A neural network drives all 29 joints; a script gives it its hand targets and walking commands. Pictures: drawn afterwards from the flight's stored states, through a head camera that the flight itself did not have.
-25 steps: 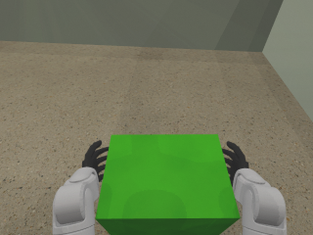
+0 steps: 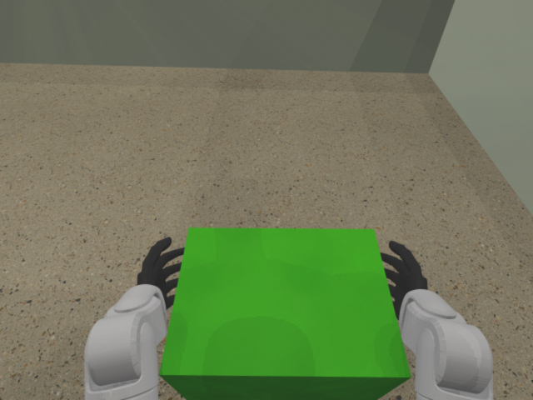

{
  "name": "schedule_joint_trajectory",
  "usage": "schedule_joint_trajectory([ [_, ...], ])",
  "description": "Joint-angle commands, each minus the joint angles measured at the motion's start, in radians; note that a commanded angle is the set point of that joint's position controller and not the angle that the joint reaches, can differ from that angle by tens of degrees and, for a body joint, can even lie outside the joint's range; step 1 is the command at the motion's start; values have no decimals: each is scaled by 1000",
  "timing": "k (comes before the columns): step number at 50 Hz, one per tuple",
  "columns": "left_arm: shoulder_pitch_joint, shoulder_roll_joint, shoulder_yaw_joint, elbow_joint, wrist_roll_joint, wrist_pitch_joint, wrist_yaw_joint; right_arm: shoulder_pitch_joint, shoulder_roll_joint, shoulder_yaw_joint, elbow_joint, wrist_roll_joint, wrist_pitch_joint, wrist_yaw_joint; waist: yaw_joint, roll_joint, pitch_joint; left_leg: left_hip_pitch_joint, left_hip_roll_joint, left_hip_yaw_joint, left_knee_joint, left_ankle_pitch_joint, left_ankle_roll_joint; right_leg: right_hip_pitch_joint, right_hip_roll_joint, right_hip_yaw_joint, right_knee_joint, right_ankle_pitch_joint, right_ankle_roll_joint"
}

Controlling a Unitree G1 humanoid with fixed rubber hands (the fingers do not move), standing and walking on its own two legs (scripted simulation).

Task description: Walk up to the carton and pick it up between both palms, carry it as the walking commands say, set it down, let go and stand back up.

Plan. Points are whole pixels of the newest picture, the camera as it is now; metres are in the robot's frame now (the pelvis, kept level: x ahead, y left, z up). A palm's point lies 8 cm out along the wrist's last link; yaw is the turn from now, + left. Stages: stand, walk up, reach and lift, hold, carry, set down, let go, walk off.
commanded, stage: carry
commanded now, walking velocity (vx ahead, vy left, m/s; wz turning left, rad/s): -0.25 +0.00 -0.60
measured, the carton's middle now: (279, 328) +0.24 +0.01 +0.01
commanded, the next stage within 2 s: none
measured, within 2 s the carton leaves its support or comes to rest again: neither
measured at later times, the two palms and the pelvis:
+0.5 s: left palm out of the picture +0.10 +0.11 +0.09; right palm out of the picture +0.02 -0.21 +0.10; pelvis -0.19 +0.01 +0.00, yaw -17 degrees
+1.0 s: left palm out of the picture -0.09 +0.12 +0.09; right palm out of the picture -0.26 -0.17 +0.11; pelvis -0.39 +0.09 +0.02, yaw -33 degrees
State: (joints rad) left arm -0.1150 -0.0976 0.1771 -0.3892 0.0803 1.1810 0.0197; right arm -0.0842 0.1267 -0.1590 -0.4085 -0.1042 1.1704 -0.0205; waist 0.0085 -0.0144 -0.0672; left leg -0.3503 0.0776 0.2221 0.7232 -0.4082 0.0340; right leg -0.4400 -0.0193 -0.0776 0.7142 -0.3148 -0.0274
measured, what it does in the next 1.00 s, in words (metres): walks backwards, turning right: right foot, then left foot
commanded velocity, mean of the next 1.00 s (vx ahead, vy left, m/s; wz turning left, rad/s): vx -0.25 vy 0.00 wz -0.60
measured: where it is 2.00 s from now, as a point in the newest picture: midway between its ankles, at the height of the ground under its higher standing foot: outside the picture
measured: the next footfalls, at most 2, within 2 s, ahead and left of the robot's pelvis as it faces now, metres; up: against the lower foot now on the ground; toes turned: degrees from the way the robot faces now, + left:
right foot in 0.52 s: -0.22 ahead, -0.13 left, +0.00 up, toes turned -24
left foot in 0.86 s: -0.25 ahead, +0.14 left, +0.00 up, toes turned -23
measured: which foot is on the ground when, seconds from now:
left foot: down 0.00-0.52, up 0.54-0.84, down 0.86-1.00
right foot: down 0.00-0.20, up 0.22-0.50, down 0.52-0.86, up 0.88-1.00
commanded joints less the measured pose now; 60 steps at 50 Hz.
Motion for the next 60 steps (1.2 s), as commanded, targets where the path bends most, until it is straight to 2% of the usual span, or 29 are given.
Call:
schedule_joint_trajectory([
  [1, -418, -767, -768, -79, -371, 17, -214, -392, 747, 742, -69, 348, 17, 180, -15, -3, -224, 23, 151, -100, -45, 320, 8, 103, -141, 173, -37, 510, -61],
  [5, -388, -762, -765, -106, -351, 8, -206, -422, 749, 762, -107, 375, 10, 188, 1, -190, -217, -40, -5, -63, 85, -136, -36, 50, -262, 445, -279, 396, -134],
  [9, -376, -771, -783, -166, -335, 1, -197, -426, 760, 775, -123, 399, 2, 197, -1, -135, -267, 158, -21, -86, -65, -3, -20, -101, -186, 326, -357, 127, -42],
  [10, -380, -771, -790, -181, -339, 2, -196, -407, 753, 774, -120, 401, 1, 198, -15, -59, -257, 254, 28, -134, -222, -29, 16, -206, -114, 235, -317, -13, 20],
  [11, -404, -763, -793, -196, -354, 6, -196, -383, 748, 765, -120, 403, -1, 196, -46, 269, -235, 206, 297, -409, -491, -80, 129, -251, 36, 44, 99, -138, 63],
  [12, -402, -757, -779, -208, -355, 9, -192, -389, 752, 769, -130, 419, 5, 200, -23, 296, -185, 80, 538, -491, -551, 71, 233, -278, 33, -22, 468, -299, 52],
  [14, -381, -773, -775, -173, -374, 8, -209, -407, 736, 741, -133, 382, 10, 201, -11, 54, -183, -34, 433, -293, -459, 268, 200, -137, -41, 90, 698, -178, 28],
  [17, -350, -770, -789, -122, -373, 14, -212, -388, 714, 729, -114, 375, 15, 196, 5, 124, -215, 123, 294, -61, -271, 544, 110, -144, -22, -5, 521, -103, 42],
  [22, -360, -761, -794, -106, -398, 38, -216, -334, 704, 707, -28, 324, 32, 189, -19, 273, -267, 195, 337, -63, -277, 522, 95, -19, 6, -99, 135, -217, 48],
  [24, -355, -779, -790, -78, -402, 47, -226, -334, 713, 710, -5, 311, 33, 189, -19, 261, -259, 155, 351, -63, -250, 426, 62, 50, -5, -81, -77, -145, 42],
  [25, -365, -786, -784, -65, -404, 48, -232, -336, 719, 711, 6, 309, 34, 190, -13, 177, -222, 81, 319, -42, -172, 317, 11, 94, -28, -5, -215, -89, 30],
  [26, -358, -788, -772, -40, -408, 49, -239, -350, 720, 708, 14, 309, 33, 190, 5, 8, -171, -112, 258, -17, -32, 136, -53, 187, -133, 189, -352, 5, 0],
  [27, -331, -797, -764, -15, -388, 35, -243, -339, 748, 726, -7, 316, 37, 199, 21, -392, -114, -407, 86, -1, 224, -235, -113, 163, -414, 614, -451, 208, -150],
  [28, -411, -816, -770, -69, -400, 22, -254, -418, 770, 747, -57, 318, 19, 198, 14, -257, -67, -339, 83, -167, 458, -255, -103, 31, -400, 530, -439, 404, -195],
  [30, -490, -838, -785, -105, -402, 5, -252, -495, 824, 801, -87, 375, -1, 202, -5, -126, -100, -305, 54, -196, 568, -60, -91, 7, -301, 303, -351, 328, -123],
  [32, -451, -833, -765, -107, -389, -12, -244, -533, 817, 830, -136, 414, -16, 196, -5, -143, -179, -327, 38, -181, 589, 37, -88, 116, -237, 246, -283, 338, -87],
  [36, -324, -762, -711, -83, -317, -7, -225, -448, 757, 793, -95, 403, 3, 196, 9, -176, -234, -281, -11, -166, 319, -33, -88, 225, -239, 333, -289, 439, -104],
  [39, -302, -730, -708, -60, -290, 7, -217, -416, 740, 761, -30, 391, 19, 206, 17, -197, -235, -119, -64, -148, 91, -103, -79, 167, -229, 379, -357, 308, -95],
  [42, -320, -747, -731, -73, -301, 14, -211, -409, 753, 740, -3, 389, 25, 213, 15, -241, -251, 141, -86, -99, -290, -33, -49, 80, -162, 367, -423, 222, -1],
  [43, -339, -762, -745, -83, -312, 16, -210, -402, 758, 733, 2, 386, 24, 214, 9, -155, -251, 290, -23, -147, -435, 4, -34, -23, -92, 286, -360, 146, 70],
  [44, -393, -786, -746, -82, -341, 17, -219, -371, 768, 710, 4, 374, 8, 213, -31, 324, -210, 245, 357, -528, -531, 55, 122, -243, 110, 45, 59, -109, 141],
  [45, -443, -785, -770, -131, -360, 10, -217, -392, 789, 717, -36, 393, 2, 216, -11, 369, -145, 39, 537, -522, -539, 255, 228, -279, 34, 40, 435, -322, 119],
  [46, -476, -802, -776, -153, -382, 2, -219, -414, 807, 717, -52, 385, 2, 217, -7, 205, -150, -34, 454, -408, -510, 311, 206, -176, 7, 98, 605, -252, 94],
  [47, -487, -818, -792, -160, -401, -5, -225, -438, 797, 720, -79, 378, -2, 218, -4, 127, -146, -94, 358, -266, -470, 330, 155, -110, 5, 109, 730, -153, 84],
  [50, -455, -795, -792, -129, -387, -4, -220, -425, 764, 700, -79, 366, 0, 211, 9, 163, -165, 89, 219, -93, -330, 395, 77, -150, 19, 31, 594, -57, 79],
  [54, -419, -769, -803, -117, -415, 26, -218, -362, 719, 678, -34, 316, 21, 187, -8, 263, -249, 214, 291, -149, -297, 546, 90, -49, 17, -31, 189, -225, 60],
  [57, -376, -793, -782, -58, -412, 48, -231, -336, 720, 672, -1, 290, 32, 187, -11, 295, -259, 206, 335, -171, -260, 539, 69, 51, 32, -61, -114, -144, 45],
  [59, -377, -812, -769, -19, -411, 49, -244, -338, 731, 678, 29, 288, 34, 193, -3, 102, -189, 3, 261, -86, -97, 337, -48, 192, -45, 94, -366, 33, 36],
  [60, -368, -800, -756, 6, -402, 43, -253, -331, 745, 685, 44, 285, 37, 199, 13, -248, -168, -328, 124, -35, 65, -91, -135, 293, -326, 477, -441, 187, -56],
])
